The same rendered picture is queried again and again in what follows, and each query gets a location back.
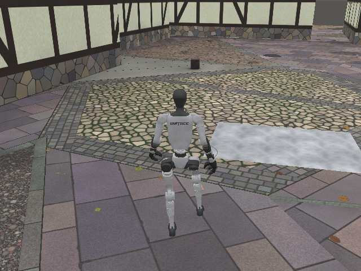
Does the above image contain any robot left thigh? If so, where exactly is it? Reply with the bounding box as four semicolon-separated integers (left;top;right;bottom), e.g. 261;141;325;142
161;158;175;202

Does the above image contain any left robot upper arm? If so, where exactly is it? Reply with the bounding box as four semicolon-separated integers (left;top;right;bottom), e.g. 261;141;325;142
153;113;168;144

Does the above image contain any left robot hand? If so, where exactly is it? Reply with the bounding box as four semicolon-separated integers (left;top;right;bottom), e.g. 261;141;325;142
149;151;162;161

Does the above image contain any robot right shin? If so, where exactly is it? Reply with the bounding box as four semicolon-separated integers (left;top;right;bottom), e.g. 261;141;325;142
193;174;202;209

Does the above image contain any right robot upper arm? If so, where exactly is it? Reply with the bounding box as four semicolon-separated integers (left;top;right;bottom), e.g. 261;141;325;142
192;114;207;146

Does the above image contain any left robot forearm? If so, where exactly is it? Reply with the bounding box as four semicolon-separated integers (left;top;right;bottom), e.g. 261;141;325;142
149;135;158;154

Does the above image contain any right robot hand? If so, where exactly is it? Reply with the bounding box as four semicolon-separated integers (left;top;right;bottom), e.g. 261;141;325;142
204;160;217;174

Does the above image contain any right robot forearm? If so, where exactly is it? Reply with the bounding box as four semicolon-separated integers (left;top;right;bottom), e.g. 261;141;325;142
202;137;215;163

